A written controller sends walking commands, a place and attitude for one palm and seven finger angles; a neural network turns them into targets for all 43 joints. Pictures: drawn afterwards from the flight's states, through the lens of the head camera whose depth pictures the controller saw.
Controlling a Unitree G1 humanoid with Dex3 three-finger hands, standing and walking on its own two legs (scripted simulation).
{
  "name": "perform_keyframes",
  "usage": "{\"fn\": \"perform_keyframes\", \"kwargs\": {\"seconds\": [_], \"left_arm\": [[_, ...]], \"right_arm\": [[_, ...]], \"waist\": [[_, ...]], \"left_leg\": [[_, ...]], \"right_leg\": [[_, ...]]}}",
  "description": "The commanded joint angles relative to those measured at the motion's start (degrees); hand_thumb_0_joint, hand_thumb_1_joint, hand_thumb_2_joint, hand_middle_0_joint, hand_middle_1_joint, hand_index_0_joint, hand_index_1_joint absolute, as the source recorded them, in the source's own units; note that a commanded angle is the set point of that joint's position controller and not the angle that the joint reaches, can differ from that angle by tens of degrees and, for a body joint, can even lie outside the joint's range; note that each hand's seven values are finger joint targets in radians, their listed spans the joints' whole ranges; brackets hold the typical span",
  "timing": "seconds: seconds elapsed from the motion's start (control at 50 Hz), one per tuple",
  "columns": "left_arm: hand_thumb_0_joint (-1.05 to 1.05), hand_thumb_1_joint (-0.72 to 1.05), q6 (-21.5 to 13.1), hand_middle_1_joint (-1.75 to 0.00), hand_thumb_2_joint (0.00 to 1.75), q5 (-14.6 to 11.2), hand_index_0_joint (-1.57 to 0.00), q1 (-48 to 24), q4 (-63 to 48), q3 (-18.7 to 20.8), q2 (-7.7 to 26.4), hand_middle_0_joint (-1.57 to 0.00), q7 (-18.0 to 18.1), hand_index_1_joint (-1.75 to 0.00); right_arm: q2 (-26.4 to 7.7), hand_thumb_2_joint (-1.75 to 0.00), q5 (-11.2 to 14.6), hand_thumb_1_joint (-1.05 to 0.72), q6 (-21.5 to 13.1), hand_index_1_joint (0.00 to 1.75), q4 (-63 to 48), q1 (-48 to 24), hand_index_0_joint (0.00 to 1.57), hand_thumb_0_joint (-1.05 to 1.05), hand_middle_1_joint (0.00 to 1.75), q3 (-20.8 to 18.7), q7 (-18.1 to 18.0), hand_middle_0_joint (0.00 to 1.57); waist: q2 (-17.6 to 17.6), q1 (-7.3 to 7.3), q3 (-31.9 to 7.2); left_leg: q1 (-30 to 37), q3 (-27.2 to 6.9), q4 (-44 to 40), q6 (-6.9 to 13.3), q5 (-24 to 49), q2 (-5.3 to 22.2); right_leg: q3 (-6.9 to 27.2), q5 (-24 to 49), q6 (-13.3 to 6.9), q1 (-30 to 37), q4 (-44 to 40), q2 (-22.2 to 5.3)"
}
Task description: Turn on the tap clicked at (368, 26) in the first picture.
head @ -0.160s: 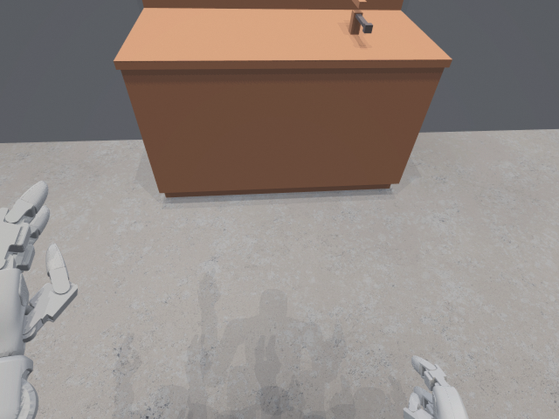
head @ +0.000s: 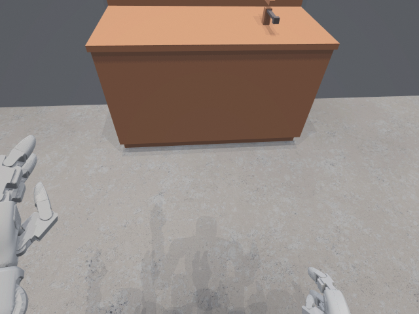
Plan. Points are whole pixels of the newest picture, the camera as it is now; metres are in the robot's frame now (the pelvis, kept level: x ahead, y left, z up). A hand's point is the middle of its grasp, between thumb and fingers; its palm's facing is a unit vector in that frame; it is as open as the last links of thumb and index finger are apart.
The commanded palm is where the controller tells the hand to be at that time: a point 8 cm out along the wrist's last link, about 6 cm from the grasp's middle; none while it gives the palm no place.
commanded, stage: stand and wait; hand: left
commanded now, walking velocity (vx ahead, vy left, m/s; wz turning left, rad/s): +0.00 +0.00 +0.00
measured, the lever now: (275, 20) +1.40 -0.24 +0.04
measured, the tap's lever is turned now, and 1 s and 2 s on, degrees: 0 0 0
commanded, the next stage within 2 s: look at it before walking up in 0.10 s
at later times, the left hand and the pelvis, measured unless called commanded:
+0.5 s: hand (59, 213) +0.22 +0.24 +0.15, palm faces +0.40 -0.84 -0.37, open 7.4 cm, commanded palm +0.18 +0.27 +0.18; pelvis +0.00 +0.00 +0.00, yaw -3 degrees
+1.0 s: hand (143, 142) +0.36 +0.15 +0.17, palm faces +0.18 -0.90 -0.40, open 7.4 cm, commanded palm +0.32 +0.19 +0.18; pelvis +0.08 -0.03 -0.01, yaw -17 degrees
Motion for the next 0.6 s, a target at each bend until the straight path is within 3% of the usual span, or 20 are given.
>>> {"fn": "perform_keyframes", "kwargs": {"seconds": [0.0, 0.32, 0.36, 0.4, 0.46, 0.48, 0.52, 0.56, 0.58], "left_arm": [[0.00, 0.90, -3.44, -0.30, 0.90, -0.28, -0.20, -3.89, -11.86, 5.80, 9.13, -0.20, 0.94, -0.30], [0.00, 0.90, -3.30, -0.30, 0.90, -0.36, -0.20, -3.94, -12.54, 6.28, 9.80, -0.20, 1.04, -0.30], [0.00, 0.90, -3.47, -0.30, 0.90, -0.26, -0.20, -4.18, -12.72, 6.15, 9.67, -0.20, 1.07, -0.30], [0.00, 0.90, -3.42, -0.30, 0.90, -0.34, -0.20, -5.66, -13.42, 5.75, 9.15, -0.20, 1.17, -0.30], [0.00, 0.90, -3.07, -0.30, 0.90, 0.09, -0.20, -7.67, -12.54, 5.01, 7.97, -0.20, 1.45, -0.30], [0.00, 0.90, -3.10, -0.30, 0.90, 0.17, -0.20, -8.04, -12.35, 5.18, 8.04, -0.20, 1.53, -0.30], [0.00, 0.90, -3.20, -0.30, 0.90, 0.20, -0.20, -9.13, -12.34, 5.59, 8.81, -0.20, 1.45, -0.30], [0.00, 0.90, -3.35, -0.30, 0.90, 0.46, -0.20, -9.83, -12.60, 4.35, 7.82, -0.20, 1.05, -0.30], [0.00, 0.90, -3.29, -0.30, 0.90, 0.63, -0.20, -10.26, -12.58, 4.21, 7.96, -0.20, 0.88, -0.30]], "right_arm": [[-6.82, -0.90, 0.10, -0.90, -3.14, 0.30, -8.65, -5.74, 0.20, 0.00, 0.30, -2.94, -0.57, 0.20], [-6.85, -0.90, 0.19, -0.90, -3.10, 0.30, -8.71, -6.05, 0.20, 0.00, 0.30, -3.08, -0.61, 0.20], [-6.97, -0.90, 0.08, -0.90, -3.06, 0.30, -8.71, -5.93, 0.20, 0.00, 0.30, -3.10, -0.51, 0.20], [-7.44, -0.90, 0.03, -0.90, -2.80, 0.30, -8.98, -5.99, 0.20, 0.00, 0.30, -3.50, -0.60, 0.20], [-7.83, -0.90, 0.10, -0.90, -2.54, 0.30, -9.37, -5.58, 0.20, 0.00, 0.30, -3.48, -0.95, 0.20], [-7.76, -0.90, 0.12, -0.90, -2.59, 0.30, -9.26, -5.46, 0.20, 0.00, 0.30, -3.47, -1.03, 0.20], [-7.50, -0.90, -0.02, -0.90, -2.99, 0.30, -8.88, -5.08, 0.20, 0.00, 0.30, -3.74, -1.02, 0.20], [-7.28, -0.90, -0.46, -0.90, -3.24, 0.30, -8.38, -4.70, 0.20, 0.00, 0.30, -3.56, -0.40, 0.20], [-7.46, -0.90, -0.50, -0.90, -3.26, 0.30, -8.38, -5.03, 0.20, 0.00, 0.30, -3.57, 0.02, 0.20]], "waist": [[1.67, -0.03, -5.72], [2.28, -0.05, -5.43], [2.63, -0.10, -5.82], [3.88, -0.28, -5.25], [7.88, -0.57, -1.46], [10.36, -0.59, -1.23], [11.33, -0.53, -1.68], [11.24, -0.40, -1.97], [11.12, 0.12, -2.07]], "left_leg": [[-2.35, -2.00, -7.21, 0.24, -1.14, 3.07], [-2.02, -1.67, -7.24, 0.08, -1.18, 2.99], [-1.14, -1.88, -7.44, 0.40, -5.82, 4.41], [-1.30, -3.02, -8.18, 1.41, -16.09, 6.45], [-2.96, -9.20, -11.96, 4.14, -28.62, 11.76], [-2.63, -11.60, -13.09, 5.43, -29.13, 14.43], [-0.38, -12.18, -11.87, 6.89, -24.50, 17.52], [-1.94, -8.62, -8.10, 6.43, -16.90, 17.78], [-4.28, -4.87, -4.68, 5.04, -14.50, 16.70]], "right_leg": [[2.72, 1.89, -1.00, 5.24, -3.92, -1.74], [2.62, 1.16, -0.97, 4.67, -4.33, -1.72], [3.75, -2.21, -1.61, 2.86, -2.75, -1.46], [4.35, -9.46, -2.20, -0.89, -0.20, -0.79], [2.24, -15.64, -2.13, -7.66, 7.50, 1.64], [0.17, -14.28, -1.83, -8.70, 11.85, 2.29], [-2.58, -14.17, -1.24, -10.16, 15.96, 1.83], [-4.24, -15.04, -1.19, -6.42, 13.84, 1.05], [-4.32, -14.08, -1.68, -2.74, 10.59, 0.80]]}}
